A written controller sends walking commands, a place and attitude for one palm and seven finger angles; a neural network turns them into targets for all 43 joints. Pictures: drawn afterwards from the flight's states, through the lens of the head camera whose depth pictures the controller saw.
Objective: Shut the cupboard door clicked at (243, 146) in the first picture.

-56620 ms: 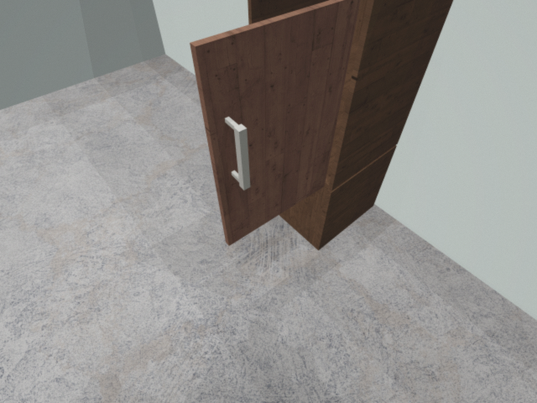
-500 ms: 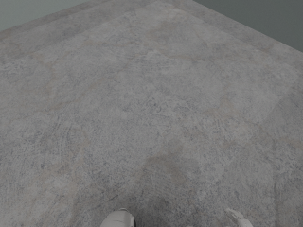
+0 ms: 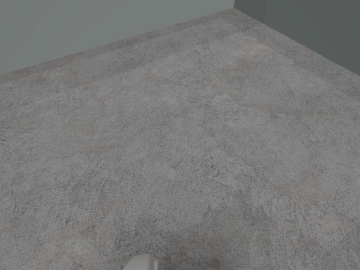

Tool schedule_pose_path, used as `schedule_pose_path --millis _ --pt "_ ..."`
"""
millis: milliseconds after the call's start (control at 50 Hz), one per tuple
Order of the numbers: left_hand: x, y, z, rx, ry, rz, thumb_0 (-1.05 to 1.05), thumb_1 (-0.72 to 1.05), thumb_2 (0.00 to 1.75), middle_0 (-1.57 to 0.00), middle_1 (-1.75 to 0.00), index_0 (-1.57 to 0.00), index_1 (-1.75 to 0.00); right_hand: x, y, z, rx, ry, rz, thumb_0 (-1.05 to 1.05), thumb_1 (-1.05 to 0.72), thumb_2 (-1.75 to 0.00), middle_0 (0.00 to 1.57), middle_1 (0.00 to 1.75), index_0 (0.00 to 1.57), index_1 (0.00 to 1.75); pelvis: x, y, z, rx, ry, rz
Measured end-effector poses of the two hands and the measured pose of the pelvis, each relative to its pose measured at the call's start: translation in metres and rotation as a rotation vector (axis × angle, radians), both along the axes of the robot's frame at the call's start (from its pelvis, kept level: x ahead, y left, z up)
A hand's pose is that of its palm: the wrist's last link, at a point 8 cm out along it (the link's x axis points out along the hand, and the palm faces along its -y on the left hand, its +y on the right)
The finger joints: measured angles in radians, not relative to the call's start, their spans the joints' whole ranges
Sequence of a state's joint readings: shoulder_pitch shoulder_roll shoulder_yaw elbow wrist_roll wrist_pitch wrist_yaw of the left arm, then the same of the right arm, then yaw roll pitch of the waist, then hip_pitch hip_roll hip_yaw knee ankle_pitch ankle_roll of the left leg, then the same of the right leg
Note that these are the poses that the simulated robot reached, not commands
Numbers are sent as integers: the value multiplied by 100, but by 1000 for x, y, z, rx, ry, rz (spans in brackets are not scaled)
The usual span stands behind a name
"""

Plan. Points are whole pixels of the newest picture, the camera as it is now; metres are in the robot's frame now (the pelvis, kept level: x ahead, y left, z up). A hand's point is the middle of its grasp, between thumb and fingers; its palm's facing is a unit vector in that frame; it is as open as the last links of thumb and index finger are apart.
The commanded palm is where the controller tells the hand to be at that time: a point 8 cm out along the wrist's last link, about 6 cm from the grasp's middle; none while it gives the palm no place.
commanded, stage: walk to a spot facing it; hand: left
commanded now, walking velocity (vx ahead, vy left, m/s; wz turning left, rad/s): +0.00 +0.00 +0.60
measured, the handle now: out of the picture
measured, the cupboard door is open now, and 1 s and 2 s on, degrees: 29 29 29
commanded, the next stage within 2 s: turn to face it in 0.08 s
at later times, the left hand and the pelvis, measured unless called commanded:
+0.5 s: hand out of the picture +0.13 +0.23 -0.18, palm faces +0.12 -0.98 -0.18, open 7.4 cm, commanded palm none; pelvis +0.13 +0.05 -0.01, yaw +3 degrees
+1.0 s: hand (99, 212) +0.30 +0.26 -0.19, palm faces -0.21 -0.95 -0.23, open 7.4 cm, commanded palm none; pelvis +0.17 +0.07 -0.01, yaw -15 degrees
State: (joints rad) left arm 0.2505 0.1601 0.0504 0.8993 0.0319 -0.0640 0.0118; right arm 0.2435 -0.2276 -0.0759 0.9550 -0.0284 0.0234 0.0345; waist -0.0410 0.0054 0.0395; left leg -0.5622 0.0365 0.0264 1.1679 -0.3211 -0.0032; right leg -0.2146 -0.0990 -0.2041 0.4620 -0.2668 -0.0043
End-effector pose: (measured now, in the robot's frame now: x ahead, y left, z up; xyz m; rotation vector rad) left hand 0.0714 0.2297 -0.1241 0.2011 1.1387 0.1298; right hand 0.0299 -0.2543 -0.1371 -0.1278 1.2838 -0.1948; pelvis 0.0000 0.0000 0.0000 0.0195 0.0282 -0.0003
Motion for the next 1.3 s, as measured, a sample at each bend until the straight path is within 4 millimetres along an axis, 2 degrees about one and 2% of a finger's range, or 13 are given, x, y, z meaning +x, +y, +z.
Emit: schedule_pose_path --millis 120,220,280,360,440,520,660,720,860,980,1040,1180,1300 --pt "-37 19 -13 0 160 152 0 93 90 -20 -30 -20 -30 115 17 8 -13 -63 180 1 -91 -90 20 30 20 30 40 7 -2 -10 -4 93" --pt "-57 45 -39 -18 278 246 1 92 90 -20 -30 -20 -30 207 49 3 -52 -190 314 1 -91 -90 20 30 20 30 76 31 -26 -43 -18 132" --pt "-48 59 -47 -2 307 266 1 91 90 -20 -30 -20 -30 235 64 7 -75 -232 341 0 -91 -90 20 30 20 30 87 38 -29 -34 -26 129" --pt "-15 65 -40 -11 271 251 1 91 90 -20 -30 -20 -29 248 82 15 -72 -239 335 0 -91 -90 20 30 20 30 101 45 -18 -31 -28 115" --pt "23 59 -31 -39 228 210 1 91 90 -19 -30 -20 -29 245 95 16 -30 -215 290 0 -91 -90 20 30 20 30 116 48 -8 -42 -31 82" --pt "59 49 -27 -58 199 154 1 91 90 -20 -30 -20 -29 229 94 8 7 -174 206 0 -91 -90 20 30 20 30 129 46 -6 -48 -36 34" --pt "121 33 -30 -26 138 42 1 91 90 -20 -30 -20 -30 187 54 -20 10 -74 22 0 -91 -90 21 30 21 30 147 31 -21 -31 -29 -60" --pt "140 32 -25 -10 121 6 1 91 90 -20 -30 -20 -30 169 37 -19 -24 -12 -33 0 -91 -90 20 30 20 30 151 31 -17 -35 -15 -87" --pt "179 48 -18 14 126 -87 1 90 90 -20 -30 -20 -30 154 25 6 -97 -7 -122 1 -91 -90 20 30 20 30 163 41 -6 -18 4 -171" --pt "226 74 -32 15 112 -173 1 90 90 -20 -30 -20 -30 151 40 12 -153 -70 -170 1 -91 -90 20 30 20 30 174 64 -16 -31 10 -253" --pt "254 76 -27 22 88 -230 1 91 90 -20 -30 -20 -30 140 53 18 -148 -63 -190 0 -91 -90 20 30 20 30 175 67 -11 -40 -1 -294" --pt "313 47 -5 12 -4 -370 1 91 90 -19 -30 -20 -29 103 67 15 -100 -15 -290 0 -90 -90 20 30 21 30 176 67 -3 -69 -9 -386" --pt "340 3 -4 29 -88 -492 1 91 90 -20 -30 -20 -29 68 54 -13 -63 7 -402 0 -90 -90 21 30 21 30 174 52 -21 -49 -13 -458"
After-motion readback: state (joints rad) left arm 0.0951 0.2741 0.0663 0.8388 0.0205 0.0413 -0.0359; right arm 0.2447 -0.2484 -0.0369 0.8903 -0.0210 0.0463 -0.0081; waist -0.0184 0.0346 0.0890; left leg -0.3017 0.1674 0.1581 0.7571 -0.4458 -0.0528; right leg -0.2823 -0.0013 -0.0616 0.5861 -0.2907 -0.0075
